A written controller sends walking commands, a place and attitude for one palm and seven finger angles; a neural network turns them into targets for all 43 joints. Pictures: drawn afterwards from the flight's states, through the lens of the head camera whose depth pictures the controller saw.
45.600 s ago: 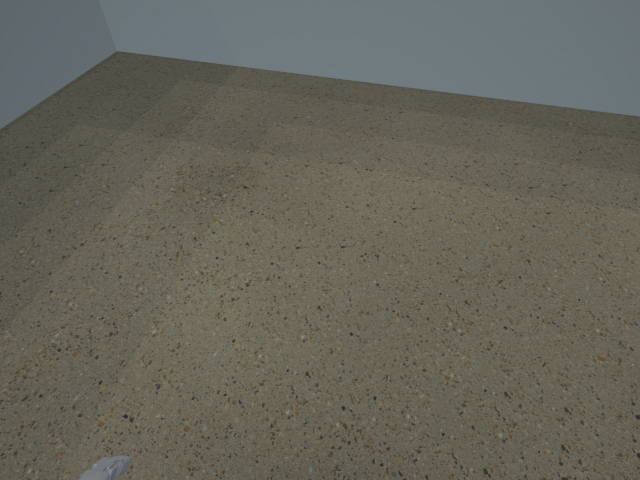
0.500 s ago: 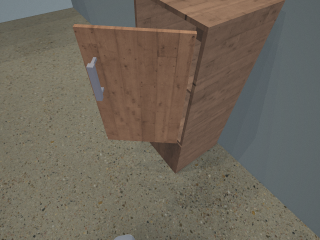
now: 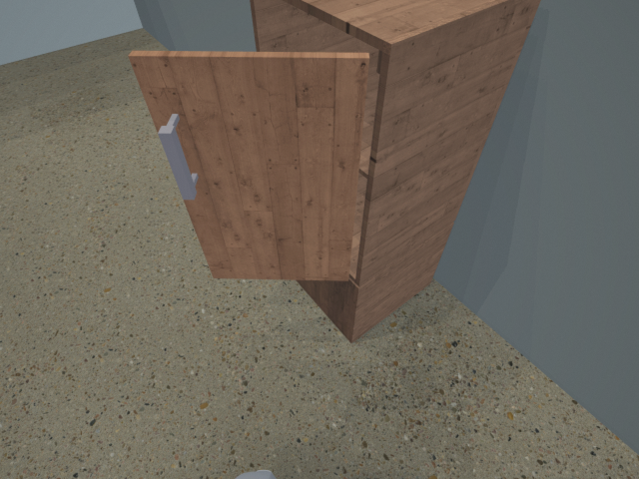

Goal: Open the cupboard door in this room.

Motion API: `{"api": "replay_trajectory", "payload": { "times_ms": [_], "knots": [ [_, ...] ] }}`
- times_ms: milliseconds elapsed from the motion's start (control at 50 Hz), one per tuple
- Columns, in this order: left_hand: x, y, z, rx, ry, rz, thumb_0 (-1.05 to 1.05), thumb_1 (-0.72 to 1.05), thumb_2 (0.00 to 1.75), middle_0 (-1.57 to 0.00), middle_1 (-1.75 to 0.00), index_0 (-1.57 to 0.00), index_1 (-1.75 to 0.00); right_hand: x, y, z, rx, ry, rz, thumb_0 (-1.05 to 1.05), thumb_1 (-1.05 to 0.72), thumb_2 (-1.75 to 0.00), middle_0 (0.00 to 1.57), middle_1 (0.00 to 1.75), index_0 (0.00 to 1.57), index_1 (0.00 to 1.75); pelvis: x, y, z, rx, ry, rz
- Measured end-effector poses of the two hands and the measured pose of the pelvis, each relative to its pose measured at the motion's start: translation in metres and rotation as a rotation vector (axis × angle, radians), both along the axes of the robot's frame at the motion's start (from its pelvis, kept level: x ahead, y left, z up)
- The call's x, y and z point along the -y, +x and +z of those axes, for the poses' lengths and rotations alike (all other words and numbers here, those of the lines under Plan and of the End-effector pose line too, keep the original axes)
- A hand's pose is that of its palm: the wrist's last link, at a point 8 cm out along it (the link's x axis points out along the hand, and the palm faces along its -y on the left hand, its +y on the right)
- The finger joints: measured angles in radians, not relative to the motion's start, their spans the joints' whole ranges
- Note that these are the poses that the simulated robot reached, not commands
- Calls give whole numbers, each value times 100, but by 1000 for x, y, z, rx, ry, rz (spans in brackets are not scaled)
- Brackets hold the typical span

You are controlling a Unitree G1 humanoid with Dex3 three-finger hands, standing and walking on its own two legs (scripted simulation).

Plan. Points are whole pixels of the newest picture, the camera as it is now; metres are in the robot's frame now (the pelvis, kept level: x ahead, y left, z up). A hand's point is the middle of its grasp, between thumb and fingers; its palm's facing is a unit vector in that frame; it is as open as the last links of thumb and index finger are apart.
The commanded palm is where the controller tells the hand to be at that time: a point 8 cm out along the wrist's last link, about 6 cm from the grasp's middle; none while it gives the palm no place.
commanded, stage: come to a stop and stand still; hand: left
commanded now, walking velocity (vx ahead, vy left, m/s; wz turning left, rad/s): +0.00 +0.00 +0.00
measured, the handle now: (182, 158) +0.61 +0.29 +0.04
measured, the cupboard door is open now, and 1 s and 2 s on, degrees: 51 51 51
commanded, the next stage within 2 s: look again from close up in 0.30 s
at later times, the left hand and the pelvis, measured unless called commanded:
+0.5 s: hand out of the picture +0.02 +0.18 -0.16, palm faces +0.00 -0.97 -0.22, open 7.3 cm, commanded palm none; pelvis -0.01 +0.00 +0.01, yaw +0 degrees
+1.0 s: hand out of the picture +0.02 +0.25 -0.15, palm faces +0.00 -0.95 -0.30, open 7.4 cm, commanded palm none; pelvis -0.05 +0.02 +0.01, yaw +0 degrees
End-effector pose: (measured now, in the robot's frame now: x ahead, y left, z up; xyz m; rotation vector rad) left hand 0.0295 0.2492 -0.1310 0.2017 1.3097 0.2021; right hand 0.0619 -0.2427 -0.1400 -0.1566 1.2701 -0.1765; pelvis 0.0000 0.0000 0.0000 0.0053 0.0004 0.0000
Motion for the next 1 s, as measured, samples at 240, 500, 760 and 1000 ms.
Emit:
{"api": "replay_trajectory", "payload": {
  "times_ms": [240,500,760,1000],
  "knots": [
    [30,3,-11,3,-80,-1,0,93,90,-20,-29,-20,-30,1,-67,10,-153,-24,-28,1,-91,-90,20,30,19,30,9,0,7,4,-9,0],
    [16,-12,0,7,-37,-33,0,91,90,-20,-29,-20,-30,-7,-58,4,-63,8,-5,1,-91,-90,20,30,20,30,5,-8,6,8,-14,3],
    [-38,6,17,164,67,-51,0,90,90,-20,-29,-20,-30,23,-1,29,169,-107,66,1,-91,-90,20,30,20,30,-8,-24,3,53,-12,0],
    [-48,-16,16,138,44,-71,0,90,90,-20,-29,-20,-30,16,-19,38,149,-114,106,1,-91,-90,20,30,20,30,-18,-46,8,49,-16,8]
  ]
}}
